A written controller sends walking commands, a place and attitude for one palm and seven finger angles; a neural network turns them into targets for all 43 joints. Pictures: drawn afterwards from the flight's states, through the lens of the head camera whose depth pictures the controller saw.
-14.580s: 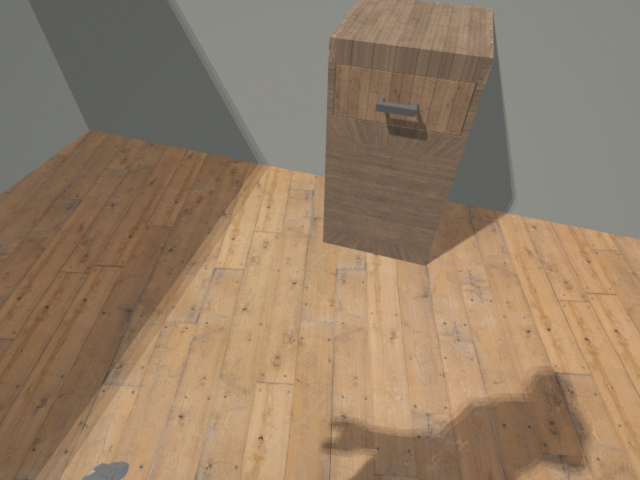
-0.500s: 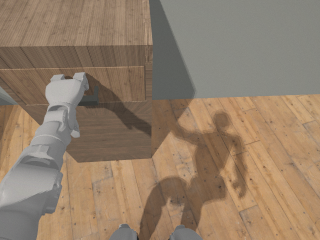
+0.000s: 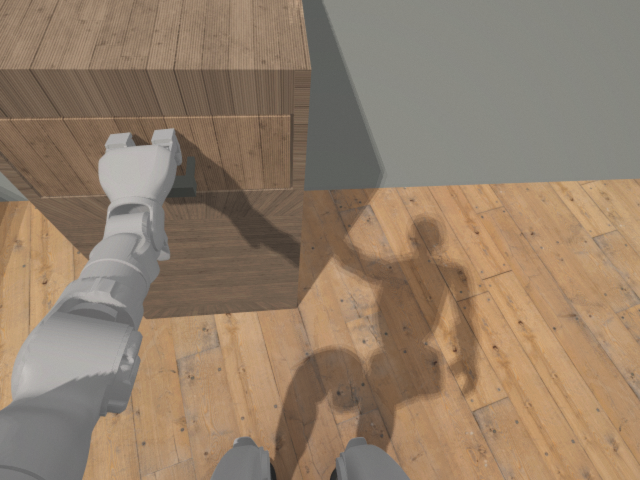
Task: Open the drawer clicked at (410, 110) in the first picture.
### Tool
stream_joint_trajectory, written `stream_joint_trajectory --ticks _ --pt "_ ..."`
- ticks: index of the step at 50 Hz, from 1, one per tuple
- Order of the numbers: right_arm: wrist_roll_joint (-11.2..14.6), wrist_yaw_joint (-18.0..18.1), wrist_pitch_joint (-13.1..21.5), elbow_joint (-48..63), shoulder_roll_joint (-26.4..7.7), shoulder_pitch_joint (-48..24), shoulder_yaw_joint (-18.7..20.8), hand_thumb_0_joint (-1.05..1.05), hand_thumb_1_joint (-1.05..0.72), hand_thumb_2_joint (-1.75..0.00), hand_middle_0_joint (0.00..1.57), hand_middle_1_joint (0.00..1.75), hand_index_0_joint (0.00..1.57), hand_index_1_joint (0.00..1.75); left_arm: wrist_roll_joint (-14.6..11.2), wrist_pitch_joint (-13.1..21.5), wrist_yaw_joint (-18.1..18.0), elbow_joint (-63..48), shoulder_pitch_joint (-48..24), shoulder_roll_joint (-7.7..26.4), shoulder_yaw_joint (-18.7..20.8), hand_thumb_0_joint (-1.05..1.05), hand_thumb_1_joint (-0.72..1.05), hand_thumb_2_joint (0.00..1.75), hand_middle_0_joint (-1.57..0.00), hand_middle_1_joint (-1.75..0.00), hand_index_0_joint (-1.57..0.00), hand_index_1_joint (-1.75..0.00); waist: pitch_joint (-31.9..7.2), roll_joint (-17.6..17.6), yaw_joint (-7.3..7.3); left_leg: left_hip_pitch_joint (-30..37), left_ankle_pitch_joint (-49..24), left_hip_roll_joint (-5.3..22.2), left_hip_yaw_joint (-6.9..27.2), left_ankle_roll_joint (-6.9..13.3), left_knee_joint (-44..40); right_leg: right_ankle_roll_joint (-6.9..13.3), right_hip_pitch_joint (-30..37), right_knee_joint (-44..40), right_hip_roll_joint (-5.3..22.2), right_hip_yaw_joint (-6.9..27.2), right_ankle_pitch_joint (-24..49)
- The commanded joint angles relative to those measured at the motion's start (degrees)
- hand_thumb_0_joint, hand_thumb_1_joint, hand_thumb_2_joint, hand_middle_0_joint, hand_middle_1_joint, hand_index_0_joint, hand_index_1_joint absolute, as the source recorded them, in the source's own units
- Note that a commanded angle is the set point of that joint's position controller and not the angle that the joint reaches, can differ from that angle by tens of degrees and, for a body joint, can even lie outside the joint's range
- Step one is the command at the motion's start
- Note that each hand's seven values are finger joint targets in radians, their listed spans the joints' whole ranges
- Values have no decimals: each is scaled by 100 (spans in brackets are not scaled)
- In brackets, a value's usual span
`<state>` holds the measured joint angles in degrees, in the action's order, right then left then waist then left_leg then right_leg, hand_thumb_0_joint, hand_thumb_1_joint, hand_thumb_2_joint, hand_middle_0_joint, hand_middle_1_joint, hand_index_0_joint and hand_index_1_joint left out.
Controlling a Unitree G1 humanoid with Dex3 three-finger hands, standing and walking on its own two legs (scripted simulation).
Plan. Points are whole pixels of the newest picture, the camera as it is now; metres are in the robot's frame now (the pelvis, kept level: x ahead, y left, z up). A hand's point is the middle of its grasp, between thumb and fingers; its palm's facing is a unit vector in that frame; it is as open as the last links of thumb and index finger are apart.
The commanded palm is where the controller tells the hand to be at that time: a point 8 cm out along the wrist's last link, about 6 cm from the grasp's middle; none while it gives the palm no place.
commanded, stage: lower the fingers behind the handle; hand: left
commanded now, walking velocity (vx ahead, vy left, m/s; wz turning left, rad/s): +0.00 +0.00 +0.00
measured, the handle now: (154, 175) +0.54 +0.19 -0.01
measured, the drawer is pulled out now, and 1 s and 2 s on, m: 0.00 0.00 0.03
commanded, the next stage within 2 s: close the thumb around the handle in 0.60 s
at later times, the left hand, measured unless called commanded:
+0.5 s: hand (155, 210) +0.50 +0.19 -0.03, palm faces +0.01 -0.04 -1.00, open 13.7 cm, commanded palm +0.49 +0.19 +0.03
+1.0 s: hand (154, 211) +0.50 +0.20 -0.03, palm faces -0.02 -0.05 -1.00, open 11.3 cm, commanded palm +0.48 +0.19 +0.03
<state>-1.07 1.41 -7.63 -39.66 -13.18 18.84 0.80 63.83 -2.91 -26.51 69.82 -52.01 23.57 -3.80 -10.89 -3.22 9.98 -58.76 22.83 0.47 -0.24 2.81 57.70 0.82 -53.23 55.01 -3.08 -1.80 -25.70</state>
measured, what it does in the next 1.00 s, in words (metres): stands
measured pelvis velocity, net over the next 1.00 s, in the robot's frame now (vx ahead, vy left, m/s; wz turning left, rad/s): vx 0.01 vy -0.01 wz -0.01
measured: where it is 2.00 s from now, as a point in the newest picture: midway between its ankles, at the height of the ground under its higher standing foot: outside the picture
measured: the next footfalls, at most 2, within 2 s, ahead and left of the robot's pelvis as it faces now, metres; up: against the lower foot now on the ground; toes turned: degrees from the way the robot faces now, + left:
none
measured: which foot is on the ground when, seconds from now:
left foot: down 0.00-1.00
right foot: down 0.00-1.00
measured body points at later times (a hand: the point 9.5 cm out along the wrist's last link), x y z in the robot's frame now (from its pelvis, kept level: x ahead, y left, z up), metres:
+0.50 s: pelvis -0.02 +0.01 -0.02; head +0.12 +0.02 +0.41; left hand +0.49 +0.19 +0.03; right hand -0.03 -0.26 -0.14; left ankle +0.03 +0.09 -0.67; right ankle +0.00 -0.12 -0.67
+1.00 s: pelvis +0.01 -0.01 -0.01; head +0.14 +0.00 +0.42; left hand +0.49 +0.20 +0.03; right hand +0.01 -0.28 -0.14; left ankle +0.03 +0.09 -0.67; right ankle +0.00 -0.12 -0.67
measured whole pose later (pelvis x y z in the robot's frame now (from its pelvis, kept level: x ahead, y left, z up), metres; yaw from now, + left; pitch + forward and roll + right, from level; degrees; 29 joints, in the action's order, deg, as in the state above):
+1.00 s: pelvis +0.01 -0.01 -0.01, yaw -1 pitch +26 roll -3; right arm -2.2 1.5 -6.1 -40.7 -14.0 19.3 2.9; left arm 64.0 2.6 -26.3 62.3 -45.7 25.8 -1.2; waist -11.5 -3.5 8.3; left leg -63.2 25.8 1.2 0.0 2.2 62.5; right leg 1.5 -57.8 59.7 -3.9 -2.0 -28.5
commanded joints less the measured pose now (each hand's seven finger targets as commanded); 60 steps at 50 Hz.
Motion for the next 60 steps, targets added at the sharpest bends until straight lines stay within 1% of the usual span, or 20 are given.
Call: stream_joint_trajectory --ticks 1,3,4,6,9,14,18,22,26,28,32,33,35,38,42,44,48,50,58,60 --pt "-10 141 53 255 -1064 884 328 0 -90 -90 20 30 20 30 -1 -178 249 -412 -2158 1609 245 0 -50 30 -30 -120 -30 -120 -1653 38 133 1735 -951 -104 143 66 -501 95 265 -763 -109 -1 890" --pt "-7 158 83 362 -1060 856 318 0 -90 -90 20 30 20 30 18 -38 312 -433 -1912 1592 239 0 -50 30 -30 -120 -30 -120 -1718 4 44 1658 -780 -111 135 56 -433 106 164 -681 -109 -3 729" --pt "-14 169 114 364 -1055 841 326 0 -90 -90 20 30 20 30 11 24 324 -453 -1995 1476 159 0 -50 30 -30 -120 -30 -120 -1649 23 131 1590 -686 -94 139 66 -381 100 28 -652 -97 -11 662" --pt "-23 167 167 376 -1048 857 337 0 -90 -90 20 30 20 30 23 134 322 -449 -2002 1456 177 0 -50 30 -30 -120 -30 -120 -1652 60 127 1504 -554 -79 197 65 -312 110 -158 -541 -96 -26 516" --pt "-70 179 289 397 -1080 874 389 0 -90 -90 20 30 20 30 64 448 284 -1039 -2353 1507 222 0 -50 30 -30 -120 -30 -120 -2169 -282 137 1750 -591 -2 321 30 -127 128 -513 -279 -91 -51 486" --pt "-119 149 355 310 -1092 922 483 0 -90 -90 20 30 20 30 84 708 -80 -1946 -2717 1750 542 0 -50 30 -30 -120 -30 -120 -3059 -784 1 2407 -1038 83 531 -54 6 156 -700 -49 -119 -92 632" --pt "-125 69 338 107 -1099 970 500 0 -90 -90 20 30 20 30 106 269 -382 -1525 -2664 1331 289 0 -50 30 -30 -120 -30 -120 -2689 -702 109 2513 -1009 140 702 -139 -100 149 -993 -60 -132 -219 574" --pt "-116 71 300 65 -1143 1029 465 0 -90 -90 20 30 20 30 3 -71 -385 -1549 -2933 1692 463 0 -50 30 -30 -120 -30 -120 -3020 -653 113 2595 -1193 89 594 -93 -141 133 -599 -186 -147 -174 732" --pt "-89 108 230 54 -1117 1011 391 0 -90 -90 20 30 20 30 -71 -261 -141 -1230 -2634 1723 439 0 -50 30 -30 -120 -30 -120 -2722 -521 72 2490 -1310 45 461 -59 -249 133 -267 -370 -160 -151 852" --pt "-63 134 235 74 -1078 1015 372 0 -90 -90 20 30 20 30 -86 -231 -24 -1204 -2637 1542 249 0 -50 30 -30 -120 -30 -120 -2489 -452 150 2333 -1246 32 368 -14 -262 113 -162 -476 -156 -115 902" --pt "-61 178 233 126 -1056 1004 364 0 -90 -90 20 30 20 30 -78 6 171 -1146 -2292 1602 322 0 -50 30 -30 -120 -30 -120 -2284 -286 92 2158 -1331 15 298 12 -247 112 -20 -502 -149 -64 1040" --pt "-58 176 243 155 -1017 993 376 0 -90 -90 20 30 20 30 -94 77 208 -1144 -2203 1350 160 0 -50 30 -30 -120 -30 -120 -2208 -237 125 2107 -1287 -1 266 25 -230 110 -3 -537 -150 -49 1035" --pt "-70 176 262 162 -1017 994 392 0 -90 -90 20 30 20 30 -96 272 236 -1276 -2052 1516 333 0 -50 30 -30 -120 -30 -120 -2257 -264 39 2066 -1384 2 231 32 -183 118 91 -503 -146 -18 1155" --pt "-82 164 257 185 -978 1002 415 0 -90 -90 20 30 20 30 -79 471 215 -1374 -1861 1391 312 0 -33 37 -31 -122 -31 -122 -2316 -259 -9 2049 -1564 -6 217 30 -111 125 131 -438 -144 0 1332" --pt "-94 125 240 179 -978 957 463 0 -90 -90 20 30 20 30 -14 633 36 -1658 -1747 1591 526 0 -11 47 -33 -124 -33 -124 -2601 -411 -105 2115 -1786 -10 177 10 -9 127 213 -346 -140 45 1591" --pt "-105 91 224 149 -963 957 496 0 -90 -90 20 30 20 30 14 615 -76 -1697 -1777 1393 422 0 0 52 -34 -125 -34 -125 -2570 -445 -75 2201 -1940 -3 188 -13 8 135 145 -328 -149 10 1675" --pt "-126 54 179 108 -996 946 522 0 -90 -90 20 30 20 30 14 479 -279 -1810 -1723 1625 647 0 23 61 -35 -128 -35 -128 -2885 -422 -144 2316 -2204 -21 169 -23 53 125 381 -283 -153 28 1997" --pt "-123 31 164 92 -971 937 545 0 -90 -90 20 30 20 30 -7 378 -322 -1821 -1803 1330 448 0 34 66 -36 -129 -36 -129 -2859 -428 -75 2406 -2265 -26 152 -25 44 113 378 -336 -156 16 2070" --pt "-98 62 80 111 -990 869 488 0 -90 -90 20 30 20 30 -59 148 -128 -1555 -1627 1567 526 0 79 85 -39 -134 -39 -134 -2632 -190 -79 2135 -2124 -82 34 22 -60 71 860 -468 -124 110 2421" --pt "-96 73 59 152 -987 842 462 0 -90 -90 20 30 20 30 -54 199 -56 -1606 -1401 1739 654 0 90 90 -40 -135 -40 -135 -2707 -301 -216 2142 -2217 -97 6 14 -90 83 1021 -458 -117 144 2573"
